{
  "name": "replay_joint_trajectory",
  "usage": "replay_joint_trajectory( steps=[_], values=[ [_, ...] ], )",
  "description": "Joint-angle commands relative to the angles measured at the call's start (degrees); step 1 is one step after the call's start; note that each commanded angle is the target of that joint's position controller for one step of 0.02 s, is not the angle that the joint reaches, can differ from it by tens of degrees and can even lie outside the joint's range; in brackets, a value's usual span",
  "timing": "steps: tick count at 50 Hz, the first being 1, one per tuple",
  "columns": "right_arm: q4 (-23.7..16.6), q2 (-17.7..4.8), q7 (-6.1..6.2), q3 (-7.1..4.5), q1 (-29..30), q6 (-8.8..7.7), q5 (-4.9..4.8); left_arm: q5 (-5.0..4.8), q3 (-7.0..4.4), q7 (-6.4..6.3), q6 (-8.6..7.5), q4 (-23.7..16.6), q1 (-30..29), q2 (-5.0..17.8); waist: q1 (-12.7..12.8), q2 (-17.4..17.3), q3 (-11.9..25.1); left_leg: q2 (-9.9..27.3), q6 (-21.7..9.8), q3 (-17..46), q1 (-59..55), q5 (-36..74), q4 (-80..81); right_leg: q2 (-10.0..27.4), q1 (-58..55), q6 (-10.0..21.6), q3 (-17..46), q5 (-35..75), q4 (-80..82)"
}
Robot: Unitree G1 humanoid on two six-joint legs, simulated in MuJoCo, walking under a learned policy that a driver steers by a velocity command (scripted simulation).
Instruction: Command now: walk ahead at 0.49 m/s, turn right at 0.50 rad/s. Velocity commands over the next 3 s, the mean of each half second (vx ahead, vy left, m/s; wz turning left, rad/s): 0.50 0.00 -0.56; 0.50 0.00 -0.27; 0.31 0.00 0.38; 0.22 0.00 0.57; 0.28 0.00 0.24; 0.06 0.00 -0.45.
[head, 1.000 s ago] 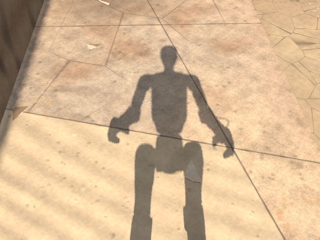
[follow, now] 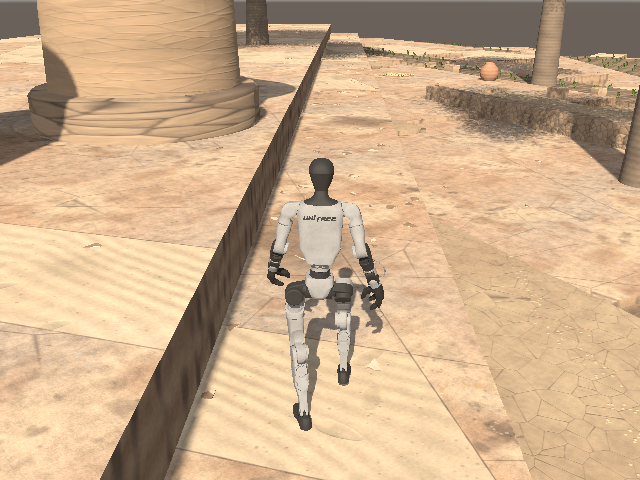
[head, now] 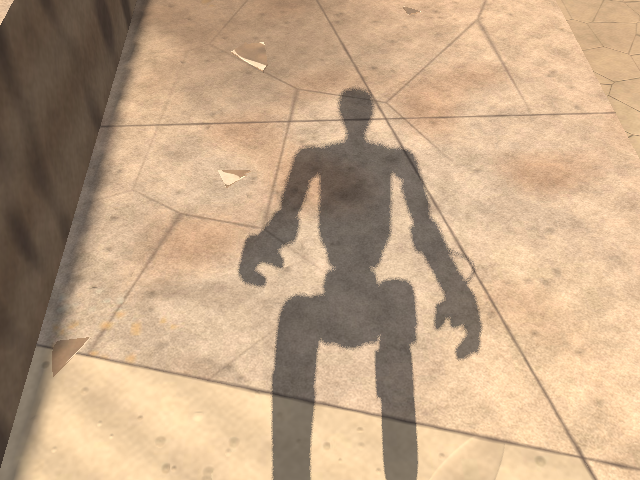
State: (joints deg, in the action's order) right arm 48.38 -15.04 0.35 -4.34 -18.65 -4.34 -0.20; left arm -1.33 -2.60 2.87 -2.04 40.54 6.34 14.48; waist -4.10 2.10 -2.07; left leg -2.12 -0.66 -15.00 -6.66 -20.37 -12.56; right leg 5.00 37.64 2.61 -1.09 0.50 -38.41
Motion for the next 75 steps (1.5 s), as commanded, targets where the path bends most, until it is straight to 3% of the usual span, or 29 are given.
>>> replay_joint_trajectory(
  steps=[1,3,4,5,6,7,8,9,13,19,24,27,28,29,30,32,36,43,49,52,53,54,55,56,59,62,67,73,75],
  values=[
    [-2.9,-11.8,0.81,-2.74,0.4,0.96,-0.68,-0.11,-1.41,1.02,-0.68,-6.6,-4.4,5.1,2.0,-6.0,-1.2,18.3,-6.4,2.4,-1.6,56.4,-5.6,-3.7,-1.3,2.8,-4.7,-6.7,1.6],
    [-3.5,-13.4,1.23,-3.02,1.7,1.89,-1.05,-0.36,-3.50,0.70,-0.15,-5.2,5.4,9.0,8.1,-7.9,5.1,17.4,-5.1,1.8,-0.1,68.6,-20.7,-8.1,-14.8,5.8,-6.5,-11.4,1.9],
    [-4.0,-13.0,1.39,-2.63,3.0,1.79,-1.43,-0.30,-5.38,-0.21,0.14,-3.0,14.9,12.2,13.6,-6.2,9.6,15.0,-3.0,0.8,7.6,61.6,-34.3,-9.4,-30.0,8.3,-4.5,-7.6,6.9],
    [-5.8,-7.1,1.26,-0.94,0.4,1.02,0.43,-0.20,-6.72,-1.52,0.78,-1.9,19.4,17.5,12.1,4.9,14.2,9.2,0.0,1.4,27.3,22.9,-54.3,2.1,-48.4,13.4,15.2,-7.7,7.6],
    [-8.4,-3.5,0.40,0.85,-1.7,-1.25,0.45,0.08,-6.47,-1.11,-0.33,-4.0,16.9,19.7,7.7,11.4,22.6,-2.5,2.0,14.2,45.3,-14.4,-70.4,14.2,-60.8,24.8,49.1,-15.9,17.5],
    [-9.6,-8.9,-0.55,-0.37,5.3,-3.09,-1.46,0.39,-5.07,-0.78,-1.03,-4.2,17.1,14.4,11.6,3.8,21.1,1.2,0.7,22.2,51.4,-10.9,-71.5,13.4,-60.1,21.4,46.1,-17.7,21.5],
    [-10.9,-9.1,-0.88,-0.20,8.1,-3.96,-2.52,0.37,-4.41,-0.77,-1.60,-4.0,14.8,12.1,10.1,1.6,13.0,3.6,-0.5,21.5,52.8,-5.9,-67.2,11.3,-52.4,18.8,37.2,-14.9,21.8],
    [-10.4,-8.2,-0.45,-0.04,8.2,-4.24,-1.39,0.10,-3.97,-0.79,-1.88,-4.3,10.8,10.7,6.8,-3.6,8.1,6.2,-0.5,20.9,50.3,-2.2,-61.3,8.4,-43.5,16.4,30.6,-9.1,21.9],
    [-9.7,-7.8,-0.24,-0.49,5.9,-1.87,1.03,0.74,-3.25,-1.88,-2.28,-5.8,6.4,9.1,2.7,-1.3,4.6,8.5,2.8,19.4,41.5,3.2,-50.6,4.1,-28.2,15.7,21.1,5.8,25.1],
    [-12.9,-4.4,-0.62,1.28,18.2,-1.44,0.71,0.11,-3.87,-3.63,-1.24,-4.0,10.6,11.6,7.2,2.2,2.1,3.8,5.6,17.0,35.8,23.1,-24.6,-1.5,-21.0,10.7,14.5,-1.5,23.8],
    [-14.0,-8.0,-1.82,0.05,20.3,-2.58,-0.45,-0.37,-3.92,-3.89,-0.49,-2.9,13.3,11.2,7.3,4.3,2.4,2.5,3.4,20.3,32.8,20.5,-16.6,2.3,-27.6,8.8,23.4,-8.8,17.8],
    [-11.2,-10.8,-1.55,-1.76,9.7,-3.57,-0.15,0.17,-3.24,-4.09,-0.16,-3.7,11.1,8.8,1.1,5.5,6.1,3.2,-0.7,19.6,18.9,16.8,-13.2,-0.4,-27.1,5.6,23.7,-4.8,7.2],
    [-10.4,-13.6,-1.18,-2.45,1.8,-3.79,0.93,1.09,-1.76,-3.88,-0.26,-4.3,12.4,4.8,-1.6,-0.9,13.9,12.2,-4.2,28.1,5.6,12.2,-13.3,-4.0,-22.2,3.4,18.5,-10.9,-8.3],
    [-8.1,-18.3,-1.59,-3.49,-2.7,-3.10,1.77,-0.68,-0.79,-3.88,-0.73,-5.7,21.3,1.7,2.7,-21.7,19.6,24.2,-13.9,56.4,-10.6,-2.3,-6.2,-12.0,-2.5,-0.4,11.4,-33.7,-26.7],
    [-8.3,-12.6,-2.00,-2.36,-1.9,-3.03,0.36,-1.46,-1.59,-4.09,-0.83,-3.5,21.6,7.7,1.3,-16.6,16.3,25.0,-14.0,62.9,-9.6,-15.8,-3.0,-8.1,5.1,-1.1,13.3,-32.8,-34.1],
    [-9.0,-8.1,-1.72,-0.84,2.9,-2.33,0.60,-0.26,-2.30,-4.18,-0.63,-4.5,11.4,10.2,0.3,-6.8,5.6,19.9,-10.5,46.2,2.3,-5.7,-2.6,-4.7,5.3,-1.5,10.7,-23.4,-35.1],
    [-7.0,-5.6,-1.30,0.27,3.8,-2.44,0.67,0.27,-1.83,-3.20,-1.08,-5.5,9.0,6.7,2.9,-8.3,2.6,14.5,-10.8,32.8,11.2,12.4,0.7,-1.2,0.4,-1.5,8.3,-18.2,-25.2],
    [-3.5,-10.4,-0.85,-0.35,0.8,-1.65,-0.79,0.83,0.14,-2.04,-1.99,-8.2,-1.5,3.4,0.3,-6.6,0.4,13.3,-10.9,22.6,12.9,21.3,4.1,-0.4,-2.2,-3.1,3.0,-3.7,-2.2],
    [0.0,-11.8,-0.86,-0.35,-4.2,0.10,-1.79,0.07,-0.49,-0.93,-2.95,-10.9,-8.0,5.2,-0.3,-7.2,-1.6,16.2,-9.3,24.0,8.5,24.6,0.7,-2.8,-7.4,-1.2,2.3,-3.9,8.3],
    [-0.3,-12.0,-0.61,-0.17,-2.7,0.80,-1.44,0.86,-3.09,-1.46,-3.24,-6.9,5.9,9.9,7.9,-6.1,6.8,12.1,-6.2,20.8,12.9,36.8,-15.5,-4.3,-30.6,2.1,1.0,-4.2,12.4],
    [-2.3,-8.3,-0.66,1.31,-1.6,0.47,-0.05,1.90,-4.39,-2.26,-2.94,-5.4,16.5,14.2,12.4,-0.3,15.8,8.4,-3.7,18.4,24.2,23.3,-32.7,6.6,-47.5,5.8,11.7,-3.3,10.2],
    [-3.4,-2.1,-0.59,3.07,-8.8,-0.49,-0.43,2.32,-4.91,-2.27,-2.33,-4.7,18.6,17.7,9.1,14.8,23.2,0.5,-0.4,16.5,43.3,-11.0,-51.3,19.8,-61.7,13.5,35.1,-13.5,15.6],
    [-2.5,-8.4,-0.60,1.47,-6.0,-0.88,-1.79,1.90,-3.63,-2.20,-2.28,-4.6,18.5,12.0,11.0,9.1,20.1,2.7,-0.4,22.2,48.8,-12.4,-58.5,18.5,-57.4,13.0,38.5,-21.7,19.6],
    [-3.8,-10.6,-0.65,0.50,-1.8,-0.96,-2.65,1.36,-2.75,-2.24,-2.48,-4.4,15.1,9.8,10.2,7.0,11.9,4.9,-0.7,21.7,51.5,-7.3,-59.7,16.7,-50.8,11.0,30.0,-20.3,20.9],
    [-3.5,-8.1,0.03,0.05,-0.7,0.86,-1.19,2.32,-1.54,-1.73,-3.49,-4.1,5.4,5.8,4.3,4.5,4.0,8.4,1.6,20.7,42.8,0.4,-54.6,11.0,-33.5,8.8,12.3,9.6,23.9],
    [-4.5,-5.4,0.22,0.14,-1.1,3.12,-0.99,2.35,-2.23,-2.27,-4.29,-3.0,1.8,6.8,1.6,3.7,2.7,7.7,3.6,19.0,40.0,3.2,-50.7,10.5,-27.6,9.4,3.7,23.6,25.4],
    [-8.6,-3.7,-1.63,0.76,6.0,3.56,-0.28,1.91,-3.13,-4.31,-2.73,-1.1,1.9,9.6,3.6,2.7,3.4,7.2,3.1,15.8,35.8,18.5,-32.8,8.8,-27.9,8.3,-5.5,21.9,25.4],
    [-13.1,-7.2,-3.57,-1.01,9.4,4.51,0.06,-0.58,-4.27,-4.72,-0.44,0.5,2.2,12.3,3.6,2.5,3.9,5.0,-1.1,13.3,33.4,11.6,-23.5,11.9,-34.2,5.9,-6.3,20.9,15.1],
    [-11.7,-10.3,-2.82,-2.83,2.1,4.30,0.29,-0.71,-3.96,-4.81,0.11,1.0,3.5,10.7,0.3,-1.2,7.8,0.8,-4.4,11.5,21.2,19.9,-15.1,7.1,-31.7,1.9,-9.2,21.1,0.0]
  ],
)
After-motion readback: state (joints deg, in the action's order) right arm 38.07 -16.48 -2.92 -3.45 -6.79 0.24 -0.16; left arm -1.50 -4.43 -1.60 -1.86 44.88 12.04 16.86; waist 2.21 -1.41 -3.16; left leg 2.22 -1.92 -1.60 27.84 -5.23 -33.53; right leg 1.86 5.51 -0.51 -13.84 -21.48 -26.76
